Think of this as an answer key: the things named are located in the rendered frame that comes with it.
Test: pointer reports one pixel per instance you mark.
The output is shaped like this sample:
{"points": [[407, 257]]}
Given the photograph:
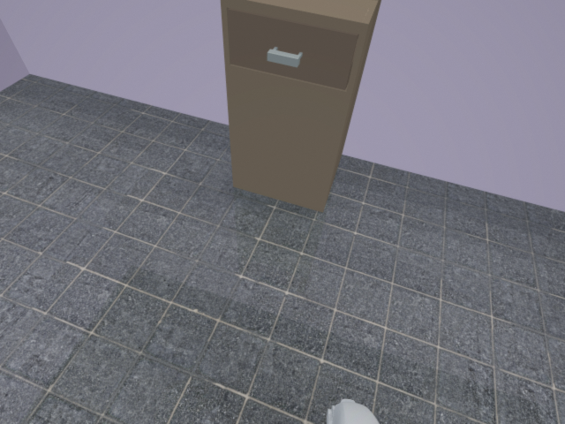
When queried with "right robot thigh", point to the right robot thigh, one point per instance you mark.
{"points": [[350, 413]]}

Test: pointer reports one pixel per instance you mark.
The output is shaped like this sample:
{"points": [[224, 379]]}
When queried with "handle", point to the handle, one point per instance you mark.
{"points": [[276, 56]]}

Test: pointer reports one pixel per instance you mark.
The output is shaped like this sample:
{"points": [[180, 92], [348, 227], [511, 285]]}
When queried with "cabinet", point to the cabinet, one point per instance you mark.
{"points": [[287, 135]]}

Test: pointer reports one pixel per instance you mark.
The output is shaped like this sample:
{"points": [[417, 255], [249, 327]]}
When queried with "drawer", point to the drawer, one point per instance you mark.
{"points": [[328, 53]]}

